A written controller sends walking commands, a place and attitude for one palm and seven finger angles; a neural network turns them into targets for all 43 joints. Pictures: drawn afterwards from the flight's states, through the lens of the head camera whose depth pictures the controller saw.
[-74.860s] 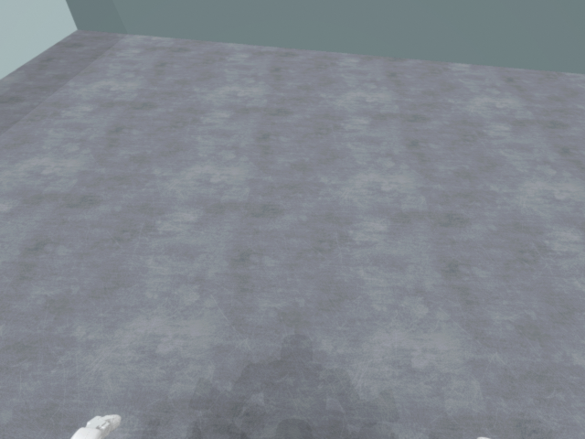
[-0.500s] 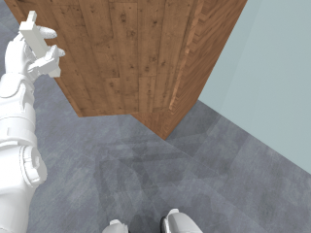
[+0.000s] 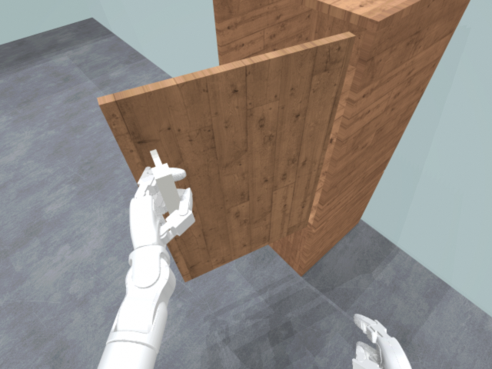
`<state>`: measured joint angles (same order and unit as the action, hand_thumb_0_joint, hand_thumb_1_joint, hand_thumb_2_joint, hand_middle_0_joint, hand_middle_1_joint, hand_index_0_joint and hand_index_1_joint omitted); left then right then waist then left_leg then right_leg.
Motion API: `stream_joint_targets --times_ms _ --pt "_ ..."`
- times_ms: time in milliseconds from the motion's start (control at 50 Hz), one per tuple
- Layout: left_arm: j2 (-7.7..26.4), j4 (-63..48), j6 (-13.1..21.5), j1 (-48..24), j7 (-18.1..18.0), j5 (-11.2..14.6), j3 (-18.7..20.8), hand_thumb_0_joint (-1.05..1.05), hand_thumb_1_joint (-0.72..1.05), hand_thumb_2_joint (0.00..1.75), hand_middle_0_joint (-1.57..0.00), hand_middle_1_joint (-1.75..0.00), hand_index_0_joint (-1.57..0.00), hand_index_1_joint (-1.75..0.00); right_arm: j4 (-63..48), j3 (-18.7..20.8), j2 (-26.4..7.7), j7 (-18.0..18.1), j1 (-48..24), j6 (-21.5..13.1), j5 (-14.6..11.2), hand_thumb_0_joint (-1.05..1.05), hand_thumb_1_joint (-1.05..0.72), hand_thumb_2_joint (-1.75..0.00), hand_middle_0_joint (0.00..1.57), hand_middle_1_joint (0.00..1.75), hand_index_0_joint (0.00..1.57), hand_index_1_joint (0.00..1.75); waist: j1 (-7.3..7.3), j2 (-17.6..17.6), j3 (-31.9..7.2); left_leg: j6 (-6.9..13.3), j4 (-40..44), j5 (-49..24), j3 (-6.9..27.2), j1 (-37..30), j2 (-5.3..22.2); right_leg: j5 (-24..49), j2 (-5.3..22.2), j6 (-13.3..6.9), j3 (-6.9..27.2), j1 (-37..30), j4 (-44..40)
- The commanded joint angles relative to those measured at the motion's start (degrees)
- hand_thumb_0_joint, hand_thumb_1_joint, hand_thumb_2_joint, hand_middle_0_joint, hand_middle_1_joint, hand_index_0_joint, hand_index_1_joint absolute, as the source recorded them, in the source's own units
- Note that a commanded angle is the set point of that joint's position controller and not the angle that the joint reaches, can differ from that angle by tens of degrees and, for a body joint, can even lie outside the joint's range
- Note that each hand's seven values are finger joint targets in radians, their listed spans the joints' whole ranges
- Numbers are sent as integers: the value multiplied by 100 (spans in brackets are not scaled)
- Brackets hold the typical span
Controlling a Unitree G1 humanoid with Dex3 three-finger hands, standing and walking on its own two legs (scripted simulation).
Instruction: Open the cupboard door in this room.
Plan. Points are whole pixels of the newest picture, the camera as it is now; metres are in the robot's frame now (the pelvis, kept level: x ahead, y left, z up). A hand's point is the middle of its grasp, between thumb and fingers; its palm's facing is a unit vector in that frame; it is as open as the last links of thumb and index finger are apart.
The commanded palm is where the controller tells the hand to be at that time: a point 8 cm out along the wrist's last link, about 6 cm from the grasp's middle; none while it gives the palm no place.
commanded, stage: pull the door open along its arc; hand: left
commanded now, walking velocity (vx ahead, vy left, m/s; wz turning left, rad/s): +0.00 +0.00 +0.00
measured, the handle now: (168, 191) +0.38 +0.15 +0.08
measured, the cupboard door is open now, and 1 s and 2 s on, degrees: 75 83 87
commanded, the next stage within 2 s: open thumb and fingers to let go in 0.16 s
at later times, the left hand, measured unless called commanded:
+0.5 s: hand (212, 236) +0.30 +0.07 +0.09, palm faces +0.35 -0.94 -0.03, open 7.1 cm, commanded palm +0.26 +0.11 +0.08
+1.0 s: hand (206, 231) +0.31 +0.07 +0.09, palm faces +0.30 -0.95 +0.00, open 14.2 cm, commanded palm +0.27 +0.12 +0.08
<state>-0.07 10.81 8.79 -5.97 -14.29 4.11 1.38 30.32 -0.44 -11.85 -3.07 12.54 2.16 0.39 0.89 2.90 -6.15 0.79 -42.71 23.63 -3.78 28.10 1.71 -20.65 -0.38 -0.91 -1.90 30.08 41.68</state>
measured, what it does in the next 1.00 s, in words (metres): stands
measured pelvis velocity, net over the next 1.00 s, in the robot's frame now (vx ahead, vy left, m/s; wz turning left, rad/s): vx -0.03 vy -0.02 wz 0.05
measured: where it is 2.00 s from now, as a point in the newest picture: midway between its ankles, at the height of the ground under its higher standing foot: outside the picture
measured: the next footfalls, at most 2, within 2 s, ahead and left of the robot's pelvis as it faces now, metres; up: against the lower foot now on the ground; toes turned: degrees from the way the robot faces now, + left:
none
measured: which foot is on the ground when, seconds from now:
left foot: down 0.00-1.00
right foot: down 0.00-1.00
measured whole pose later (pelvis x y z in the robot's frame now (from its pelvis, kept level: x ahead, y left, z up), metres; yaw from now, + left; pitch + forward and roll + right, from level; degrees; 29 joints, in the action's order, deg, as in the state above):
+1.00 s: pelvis -0.03 -0.02 +0.00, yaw +3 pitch +4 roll +0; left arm -3.5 18.4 10.5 -9.9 -24.2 0.4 -6.8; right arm 36.5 -0.8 -11.7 1.3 11.3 -0.3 2.6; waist -0.5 2.8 -3.3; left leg -0.1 -41.4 20.2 -1.1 25.6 0.6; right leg -19.0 0.8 -2.1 -4.5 26.9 41.6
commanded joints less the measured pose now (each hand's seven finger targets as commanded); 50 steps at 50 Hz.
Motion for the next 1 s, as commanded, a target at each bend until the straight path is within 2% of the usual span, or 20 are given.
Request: stream_joint_targets --times_ms 0,20,40,60,80,140,200,240,280,320,400,540,640,680,700,780,800,880,940,980 --pt "508 -1823 173 -48 -821 -145 468 0 90 90 -40 -135 -40 -135 -770 189 -542 218 -387 -91 72 0 -90 -90 20 30 20 30 -346 -634 -1168 -78 687 -1782 141 -503 -119 2077 24 -48 -85 -1618 -566" --pt "521 -1911 147 147 -893 -225 416 0 90 90 -40 -135 -40 -135 -754 177 -528 262 -426 -54 84 0 -90 -90 20 30 20 30 -334 -816 -1057 -70 722 -1688 169 -530 -110 1975 36 -46 -52 -1671 -663" --pt "448 -2146 117 464 -939 -264 316 0 90 90 -40 -135 -40 -135 -816 166 -487 283 -545 -33 95 0 -90 -90 20 30 20 30 -383 -660 -1053 -60 748 -1646 123 -570 -127 1993 65 -45 9 -1748 -718" --pt "423 -2244 74 745 -960 -291 254 0 90 90 -40 -135 -40 -135 -831 140 -451 313 -604 -11 107 0 -90 -90 20 30 20 30 -393 -733 -958 -51 760 -1625 114 -574 -135 2027 82 -43 38 -1805 -771" --pt "327 -2381 54 585 -972 -362 59 0 90 90 -40 -135 -40 -135 -816 120 -433 342 -669 13 125 0 -90 -90 20 30 20 30 -315 -611 -893 -41 760 -1588 104 -629 -148 2027 107 -36 86 -1761 -826" --pt "78 -2365 28 108 -1098 -549 -366 0 90 90 -40 -135 -40 -135 -754 78 -392 413 -772 16 184 0 -90 -90 20 30 20 30 -125 -651 -464 -16 732 -1348 198 -675 -144 1670 142 -16 143 -1464 -975" --pt "-235 -2248 75 -330 -1208 -640 -729 0 90 90 -40 -135 -40 -135 -653 68 -353 439 -809 -40 266 0 -90 -90 20 30 20 30 -34 -618 -594 -10 581 -1341 240 -737 -188 1668 192 9 194 -1357 -946" --pt "-621 -2147 108 -949 -1288 -729 -1215 0 90 90 -40 -135 -40 -135 -549 61 -344 436 -833 -103 288 0 -90 -90 20 30 20 30 136 -585 -570 -8 473 -1244 299 -771 -191 1510 224 18 195 -1119 -918" --pt "-432 -1875 167 -800 -1299 -750 -1018 0 76 84 -39 -134 -39 -134 -481 93 -362 454 -789 -154 300 0 -90 -90 20 30 20 30 33 -688 -754 -15 428 -1209 324 -689 -210 1518 249 25 234 -1174 -868" --pt "-246 -1800 242 -975 -1214 -768 -941 0 62 78 -38 -132 -38 -132 -419 104 -384 497 -767 -154 311 0 -90 -90 20 30 20 30 42 -832 -962 -3 393 -1196 322 -635 -245 1635 304 68 353 -1296 -892" --pt "-221 -1579 338 -1277 -942 -603 -887 0 34 66 -36 -129 -36 -129 -348 105 -390 579 -764 -210 275 0 -90 -90 20 30 20 30 10 -828 -1119 1 387 -1168 340 -556 -277 1815 398 133 508 -1447 -931" --pt "-139 -1034 407 -1662 -756 -267 -651 0 -15 45 -32 -124 -32 -124 -224 100 -445 641 -763 -334 204 0 -90 -90 20 30 20 30 23 -1122 -861 -10 490 -885 371 -433 -285 1156 424 169 588 -1342 -1200" --pt "-175 -754 501 -1971 -847 -363 -666 0 -50 30 -30 -120 -30 -120 -173 116 -453 605 -719 -415 203 0 -90 -90 20 30 20 30 -10 -819 -869 9 553 -852 349 -491 -291 806 368 90 484 -1158 -1163" --pt "-160 -685 530 -2071 -876 -401 -647 0 -50 30 -30 -120 -30 -120 -163 127 -462 592 -685 -444 221 0 -90 -90 20 30 20 30 -5 -815 -952 16 539 -840 336 -483 -298 760 355 86 467 -1132 -1136" --pt "-125 -593 539 -2020 -890 -407 -600 0 -50 30 -29 -115 -29 -115 -150 130 -461 592 -661 -448 215 0 -90 -90 20 30 20 30 -16 -980 -938 19 547 -835 343 -463 -292 724 345 82 440 -1147 -1145" --pt "-254 -507 568 -2192 -933 -424 -700 0 -50 30 -26 -95 -26 -95 -175 128 -471 567 -673 -483 213 0 -90 -90 20 30 20 30 -15 -790 -939 22 599 -743 325 -522 -285 503 281 41 321 -999 -1097" --pt "-250 -489 581 -2231 -952 -433 -684 0 -50 30 -25 -90 -25 -90 -168 131 -475 563 -640 -489 222 0 -90 -90 20 30 20 30 -15 -887 -972 26 610 -805 336 -538 -277 589 258 33 265 -1021 -1054" --pt "-409 -509 587 -2105 -1012 -462 -796 0 -50 30 -22 -70 -22 -70 -226 137 -474 515 -664 -505 220 0 -90 -90 20 30 20 30 -49 -678 -977 8 641 -897 322 -617 -246 712 184 -14 102 -944 -904" --pt "-516 -376 549 -2165 -1099 -459 -838 0 -50 30 -19 -55 -19 -55 -223 121 -485 489 -640 -501 220 0 -90 -90 20 30 20 30 -28 -871 -834 -1 683 -885 384 -579 -211 651 134 -24 -13 -851 -841" --pt "-532 -429 529 -2281 -1148 -460 -842 0 -50 30 -18 -45 -18 -45 -241 118 -488 478 -699 -494 226 0 -90 -90 20 30 20 30 -31 -774 -838 -9 690 -776 373 -577 -214 473 123 -27 -23 -784 -843"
